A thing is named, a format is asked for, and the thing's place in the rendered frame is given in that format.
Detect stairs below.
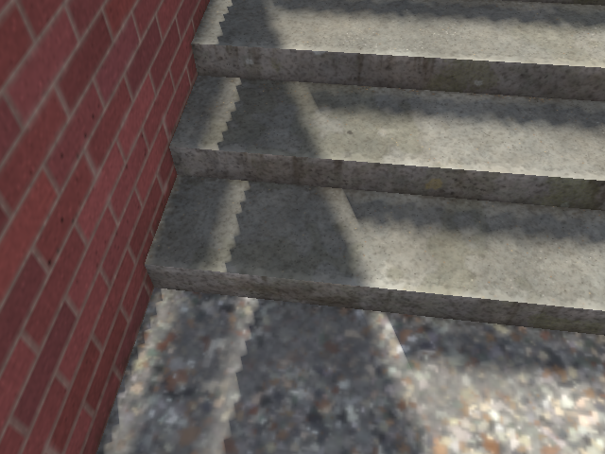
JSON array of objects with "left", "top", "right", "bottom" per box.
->
[{"left": 145, "top": 0, "right": 605, "bottom": 336}]

